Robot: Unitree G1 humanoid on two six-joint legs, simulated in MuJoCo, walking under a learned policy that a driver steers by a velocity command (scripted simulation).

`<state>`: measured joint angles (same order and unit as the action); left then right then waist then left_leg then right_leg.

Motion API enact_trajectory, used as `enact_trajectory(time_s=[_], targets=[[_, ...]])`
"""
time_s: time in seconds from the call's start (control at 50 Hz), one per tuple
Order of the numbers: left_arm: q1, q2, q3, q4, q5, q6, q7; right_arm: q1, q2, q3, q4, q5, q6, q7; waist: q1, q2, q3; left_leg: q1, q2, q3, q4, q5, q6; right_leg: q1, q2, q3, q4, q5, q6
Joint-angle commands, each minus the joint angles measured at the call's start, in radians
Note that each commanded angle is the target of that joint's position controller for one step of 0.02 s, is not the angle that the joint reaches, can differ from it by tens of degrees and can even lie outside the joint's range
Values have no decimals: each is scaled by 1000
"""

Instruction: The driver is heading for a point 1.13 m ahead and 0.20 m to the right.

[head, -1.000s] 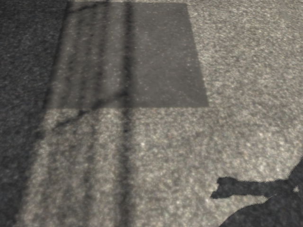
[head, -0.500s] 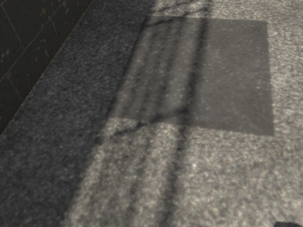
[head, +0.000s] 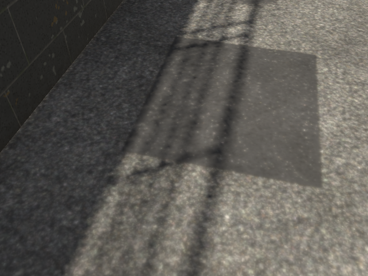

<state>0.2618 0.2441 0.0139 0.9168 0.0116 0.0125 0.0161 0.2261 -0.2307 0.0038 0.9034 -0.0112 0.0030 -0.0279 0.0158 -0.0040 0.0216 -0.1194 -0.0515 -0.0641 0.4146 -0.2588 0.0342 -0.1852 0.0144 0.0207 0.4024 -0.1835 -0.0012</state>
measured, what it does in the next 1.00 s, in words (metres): walks ahead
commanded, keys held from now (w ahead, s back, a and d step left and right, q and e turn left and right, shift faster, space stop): no key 0.46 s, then w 0.54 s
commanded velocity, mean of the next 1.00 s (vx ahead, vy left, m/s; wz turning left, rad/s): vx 0.16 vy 0.00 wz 0.01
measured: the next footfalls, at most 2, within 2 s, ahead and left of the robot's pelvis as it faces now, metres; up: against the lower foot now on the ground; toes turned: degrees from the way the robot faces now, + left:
left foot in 1.20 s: +0.44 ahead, +0.03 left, +0.00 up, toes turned +3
right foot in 1.74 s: +0.75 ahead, -0.13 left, +0.00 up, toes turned -5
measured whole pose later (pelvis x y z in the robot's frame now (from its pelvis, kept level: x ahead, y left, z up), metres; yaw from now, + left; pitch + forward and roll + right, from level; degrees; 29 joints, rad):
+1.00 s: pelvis +0.15 -0.05 +0.00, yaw +0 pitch +1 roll +1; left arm 0.51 0.15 0.01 1.12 0.02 -0.09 0.01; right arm 0.14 -0.22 -0.04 0.99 -0.03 -0.04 0.03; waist 0.03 0.03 0.01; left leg -0.59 0.05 0.05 0.96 -0.19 0.05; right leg 0.05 0.07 -0.03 0.21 -0.28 -0.08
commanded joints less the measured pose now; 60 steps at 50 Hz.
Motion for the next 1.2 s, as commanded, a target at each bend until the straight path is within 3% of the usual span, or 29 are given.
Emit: enact_trajectory(time_s=[0.02,0.24,0.46,0.48,0.52,0.56,0.6,0.62,0.66,0.68,0.72,0.74,0.76,0.78,0.8,0.82,0.88,0.94,1.02,1.08,1.12,1.14,1.16,1.18,1.2], targets=[[11,92,18,-3,0,-9,4,18,-116,-25,-8,1,-12,-5,-5,9,21,-93,119,-113,-111,98,34,53,-80,85,-48,91,-28],[14,73,7,110,-1,-6,12,61,-90,-15,101,2,-12,-10,-7,9,30,-82,113,-97,-116,114,33,56,-88,88,-55,92,-33],[26,41,-4,180,-1,-7,19,100,-58,-7,173,2,-11,-15,-10,6,42,-77,110,-86,-108,124,30,41,-89,87,-55,90,-36],[34,36,-6,186,0,-6,18,113,-56,-7,180,0,-10,-15,-12,9,21,-72,102,-85,-118,28,33,46,-77,81,-55,8,-38],[30,51,4,180,4,0,15,124,-92,-24,181,-3,-1,-13,-19,41,50,-111,86,-108,-119,-294,68,-14,-22,45,15,-263,-59],[-8,37,5,154,15,1,5,161,-106,-36,179,-5,6,-8,-45,78,136,-139,138,-214,-170,-541,123,-166,9,30,98,-405,-74],[-45,-14,-6,122,26,-16,-6,214,-125,-52,195,-5,0,-9,-63,163,175,-80,271,-384,-265,-600,195,-273,19,-59,259,-260,-66],[-65,-5,-3,106,28,-29,-9,213,-121,-56,194,-7,-6,-7,-67,155,182,-83,308,-418,-286,-549,216,-289,-10,-55,303,-217,-68],[-60,17,7,87,20,-53,-20,186,-125,-64,184,-11,-22,-1,-44,128,161,-64,304,-377,-270,-433,215,-272,-27,-51,280,-244,-77],[-21,7,8,91,14,-63,-25,165,-126,-67,180,-7,-28,1,-16,131,156,-104,281,-326,-241,-399,200,-190,-24,-67,204,-224,-84],[165,-3,17,157,0,-78,-21,90,-96,-65,155,2,-38,5,72,79,135,-307,179,-196,-108,-320,142,157,23,-75,25,-141,-89],[283,52,34,185,10,-86,-11,54,-48,-52,128,-3,-50,9,118,-71,109,-429,93,-74,120,-234,101,306,-112,132,-103,-253,-105],[421,172,66,212,5,-84,-9,44,21,-34,88,-2,-62,19,146,-308,41,-592,-30,95,426,-249,60,413,-344,554,-280,-518,-195],[382,137,61,219,5,-71,-7,11,-69,-53,78,-33,-62,25,102,-184,104,-638,22,60,597,-267,69,314,-396,628,-291,-563,-229],[275,89,48,177,9,-75,-12,-3,-61,-54,79,-35,-66,36,51,-71,156,-642,70,33,661,-170,76,235,-359,541,-284,-505,-219],[210,71,42,153,11,-85,-15,11,-33,-47,91,-25,-73,46,20,-43,155,-616,97,27,668,-86,71,196,-316,446,-291,-382,-202],[214,25,24,157,6,-108,-9,24,-32,-52,100,-27,-69,60,-9,-58,98,-567,115,69,637,30,42,215,-227,236,-284,-14,-167],[298,17,14,190,3,-114,-5,-54,-23,-53,68,-24,-53,60,-1,-77,84,-619,104,116,613,62,19,253,-207,138,-247,297,-169],[313,14,3,193,7,-115,0,-248,1,-36,-12,-14,-48,61,25,-88,127,-577,75,173,391,138,7,188,-176,66,-258,447,-168],[323,34,4,201,8,-118,6,-309,-1,-29,-46,-5,-47,59,28,-107,135,-463,46,204,236,175,36,181,-190,42,-258,550,-166],[296,51,7,201,7,-122,8,-262,-27,-38,-46,-4,-50,49,-10,-105,106,-358,18,207,189,162,76,214,-209,22,-188,759,-157],[280,63,11,199,7,-123,10,-192,-46,-48,-28,-5,-54,41,-44,-106,64,-277,-5,207,181,138,95,236,-214,11,-102,893,-148],[265,74,15,196,8,-120,11,-67,-69,-62,11,-3,-61,34,-96,-102,-2,-163,-26,199,159,121,115,254,-211,0,41,971,-138],[244,83,18,191,4,-116,10,93,-89,-77,64,-6,-69,25,-165,-85,-79,24,-22,187,87,153,135,200,-189,-20,234,906,-125],[252,55,10,171,1,-115,3,240,-155,-98,96,-29,-75,15,-207,-16,-174,248,150,-3,59,-12,175,21,-146,-43,505,592,-118]])
Keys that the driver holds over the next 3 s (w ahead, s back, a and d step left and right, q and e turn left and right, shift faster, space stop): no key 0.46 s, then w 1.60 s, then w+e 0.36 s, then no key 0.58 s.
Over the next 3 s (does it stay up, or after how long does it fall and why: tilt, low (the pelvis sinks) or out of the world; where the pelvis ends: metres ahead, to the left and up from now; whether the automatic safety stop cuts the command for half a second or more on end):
stays up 1.11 -0.07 -0.01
